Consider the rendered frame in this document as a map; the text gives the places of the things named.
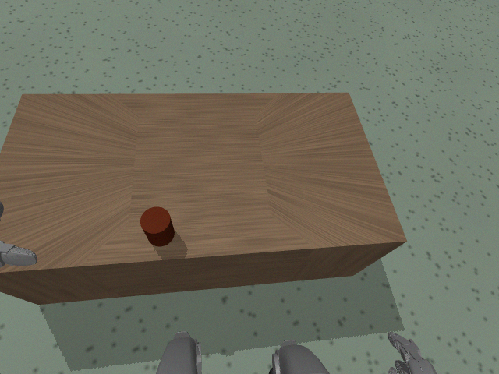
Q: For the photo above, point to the can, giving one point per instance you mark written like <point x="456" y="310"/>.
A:
<point x="157" y="226"/>

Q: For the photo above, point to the left robot hand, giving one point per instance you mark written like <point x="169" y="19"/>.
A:
<point x="15" y="256"/>

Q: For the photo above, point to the right robot hand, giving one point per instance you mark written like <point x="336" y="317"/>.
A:
<point x="410" y="353"/>

